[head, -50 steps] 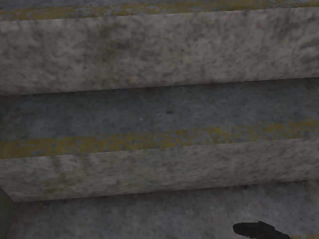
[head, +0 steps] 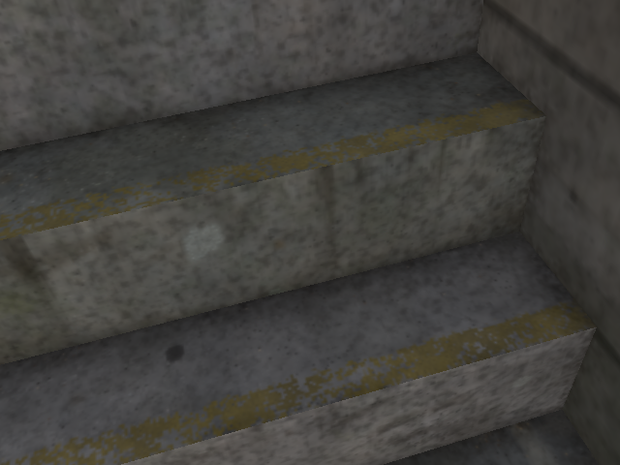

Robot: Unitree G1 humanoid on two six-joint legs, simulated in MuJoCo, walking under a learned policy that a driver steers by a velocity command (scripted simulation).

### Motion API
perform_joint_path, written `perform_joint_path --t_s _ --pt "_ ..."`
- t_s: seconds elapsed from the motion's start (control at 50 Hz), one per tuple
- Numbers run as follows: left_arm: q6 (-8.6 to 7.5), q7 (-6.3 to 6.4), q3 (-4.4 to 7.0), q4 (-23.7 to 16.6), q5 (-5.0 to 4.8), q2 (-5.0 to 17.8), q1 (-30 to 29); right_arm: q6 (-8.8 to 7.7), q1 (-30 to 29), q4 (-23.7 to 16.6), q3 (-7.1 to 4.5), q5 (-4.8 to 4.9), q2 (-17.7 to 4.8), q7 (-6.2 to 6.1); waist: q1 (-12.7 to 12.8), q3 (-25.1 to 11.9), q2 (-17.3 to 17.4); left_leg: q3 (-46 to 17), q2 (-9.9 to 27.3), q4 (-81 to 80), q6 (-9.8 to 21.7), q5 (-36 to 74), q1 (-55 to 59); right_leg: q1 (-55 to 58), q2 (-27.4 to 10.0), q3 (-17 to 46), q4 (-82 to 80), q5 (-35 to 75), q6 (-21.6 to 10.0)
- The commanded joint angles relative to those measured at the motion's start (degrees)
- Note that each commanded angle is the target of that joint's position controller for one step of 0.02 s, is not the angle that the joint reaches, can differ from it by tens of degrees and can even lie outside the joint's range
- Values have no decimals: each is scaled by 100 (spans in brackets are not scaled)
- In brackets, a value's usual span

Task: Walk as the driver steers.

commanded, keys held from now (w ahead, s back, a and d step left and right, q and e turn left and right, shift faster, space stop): q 0.74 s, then no key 0.26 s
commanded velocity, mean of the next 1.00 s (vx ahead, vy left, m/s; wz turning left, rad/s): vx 0.01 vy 0.00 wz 0.50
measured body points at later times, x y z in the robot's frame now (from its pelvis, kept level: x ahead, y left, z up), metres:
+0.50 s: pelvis +0.03 -0.04 +0.01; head +0.05 -0.03 +0.46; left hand +0.17 +0.23 -0.09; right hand +0.14 -0.31 -0.11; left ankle +0.04 +0.06 -0.71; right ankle +0.02 -0.18 -0.59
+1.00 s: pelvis +0.04 -0.07 +0.01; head +0.09 -0.06 +0.46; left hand -0.02 +0.19 -0.09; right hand +0.32 -0.13 -0.10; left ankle +0.01 +0.12 -0.63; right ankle +0.10 -0.16 -0.71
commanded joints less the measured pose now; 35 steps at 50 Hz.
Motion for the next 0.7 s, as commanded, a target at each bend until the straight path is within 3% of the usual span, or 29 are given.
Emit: perform_joint_path --t_s 0.02,0.06,0.08,0.12,0.16,0.2,0.22,0.24,0.26,0.28,0.3,0.32,0.34,0.36,0.38,0.4,0.42,0.44,0.46,0.48,0.52,0.56,0.58,0.6,0.62,0.64,0.66,0.68,0.7 --pt "26 98 69 -942 47 702 -1166 74 556 -327 -119 -132 -723 19 -335 -114 -788 -54 201 160 -231 -205 247 -47 -1247 916 -2221 475 -252" --pt "12 168 99 -1100 -6 836 -1208 132 733 -386 -126 -144 -735 32 -356 -39 -775 160 272 -242 -342 -369 535 -10 -1205 801 -2374 235 -393" --pt "54 224 153 -1220 -26 979 -1140 152 744 -422 -48 -105 -644 13 -234 -103 -782 283 246 -154 -393 -686 502 242 -1327 837 -2541 310 -468" --pt "40 314 198 -1336 -105 977 -1027 150 796 -438 9 -51 -660 31 -185 -41 -607 228 441 -1036 -409 -903 457 783 -1393 863 -2486 218 -453" --pt "92 365 303 -1568 -189 1145 -1363 83 911 -528 149 -111 -556 169 -413 -255 -801 518 818 -3121 -283 -1148 1097 989 -1258 636 -2667 -35 -393" --pt "196 380 392 -1736 -238 1230 -1411 135 877 -530 192 2 -502 220 -360 114 -1122 1000 842 -5614 -97 -2131 1951 866 -1084 403 -3016 -539 -342" --pt "265 374 431 -1786 -334 1191 -1211 176 942 -502 185 24 -573 232 -203 254 -1223 1211 758 -6827 3 -2737 2079 1212 -1019 456 -3093 -795 -270" --pt "331 382 454 -1870 -438 1154 -983 178 1082 -391 187 -41 -620 270 -115 345 -982 1383 694 -8314 53 -2327 2293 1664 -909 414 -2909 -799 -175" --pt "345 309 552 -1638 -544 1275 -631 164 1027 -334 -5 23 -891 396 21 -59 -594 1653 432 -8799 269 -2132 3211 1647 -1350 655 -2766 -686 -300" --pt "343 285 553 -1599 -625 1310 -691 154 1216 -280 -86 -83 -906 435 -124 2 -289 1149 518 -9133 495 -1851 3354 1722 -1468 709 -2242 -12 -297" --pt "333 257 567 -1577 -642 1277 -872 85 1484 -271 -154 -87 -892 449 -336 0 -31 455 809 -9673 674 -1157 3614 1509 -1274 575 -1392 290 -163" --pt "195 200 527 -1806 -478 1130 -1292 25 1937 -218 -251 -73 -1129 434 -430 -73 674 -813 1259 -9241 960 973 4268 473 -659 384 -148 17 161" --pt "83 226 409 -1944 -347 767 -1398 -13 1700 -418 -385 -82 -1659 409 -230 -214 1509 -2324 1621 -9064 1723 1025 4345 -345 249 527 798 -361 555" --pt "-23 200 375 -1722 -438 683 -1238 -73 1229 -817 -428 -227 -1815 350 -190 -218 1339 -3406 1997 -9601 2260 -313 4468 -1232 687 965 2416 -1285 830" --pt "-75 112 425 -1741 -517 714 -1213 -199 766 -1081 -393 -305 -1777 282 -59 -524 875 -3646 2137 -9727 2384 -1241 4568 -1845 735 1896 4172 -1369 945" --pt "-128 37 350 -1828 -486 495 -1360 -162 340 -1299 -391 -210 -1792 160 63 -471 364 -3194 2134 -9825 2195 -1737 4470 -2120 734 2219 4847 -1220 955" --pt "-73 95 358 -2006 -373 639 -1287 -77 400 -1403 -371 -39 -1808 16 72 -344 -238 -3052 1888 -9692 1747 -2916 4314 -2319 731 2411 5116 -675 905" --pt "-82 39 372 -1972 -356 655 -1258 -59 206 -1482 -242 114 -1512 -64 188 -180 -384 -2791 1737 -9641 1608 -3203 4237 -2549 672 2349 5020 -299 975" --pt "-75 53 390 -2007 -313 686 -1152 -31 74 -1607 -160 74 -1389 -76 171 -270 -264 -2529 1613 -9556 1527 -3106 4178 -2448 633 2169 4919 60 1002" --pt "-137 12 338 -2148 -302 636 -1484 -28 53 -1765 -87 39 -1096 -118 115 -73 -403 -2492 1516 -9549 1432 -2754 4475 -2721 400 2205 3701 53 1085" --pt "-99 -60 190 -2025 -322 314 -1267 103 139 -1872 -106 79 -1153 -184 90 -289 52 -1948 1171 -9382 1228 -2042 4435 -1881 618 1571 1654 -380 1048" --pt "141 16 254 -1658 -432 344 -419 246 100 -1791 -120 183 -1255 -142 230 -198 689 -1323 767 -9009 1025 -1836 3673 -569 827 963 -490 -518 988" --pt "200 32 304 -1617 -528 313 -815 118 467 -1648 -110 117 -1170 44 -102 -359 790 -1358 1118 -9047 1216 -1461 3476 -71 1132 517 -602 -296 897" --pt "268 79 348 -1608 -372 513 -694 96 430 -1666 -33 37 -937 129 -212 -484 802 -1538 1046 -8343 1054 -1376 3076 509 862 1249 -615 479 655" --pt "234 78 491 -1501 -236 875 -50 -71 -36 -1853 48 -26 -629 223 137 -797 -156 -968 638 -6739 677 -1666 1851 1660 -168 2659 -614 2991 232" --pt "248 133 560 -1771 54 1168 339 -285 173 -1779 88 85 -445 346 363 -1303 -1630 -533 -179 -3914 0 -3859 1007 2229 -1708 4715 -1672 5009 -866" --pt "185 161 555 -2035 37 1284 54 -328 863 -1596 17 149 -719 411 -15 -1520 -1273 -952 -147 -1730 -407 -4001 838 1831 -2214 5720 -1986 3622 -1544" --pt "162 197 476 -2194 -95 1044 -455 -235 835 -1501 -38 238 -908 400 -184 -910 -920 -979 90 -373 -615 -3678 376 1271 -1983 5118 -1986 1783 -1398" --pt "243 292 463 -2155 -193 954 -680 -125 286 -1749 -4 417 -987 334 -390 51 -780 -997 381 -838 -786 -2691 128 536 -1168 4056 -1761 -54 -1044"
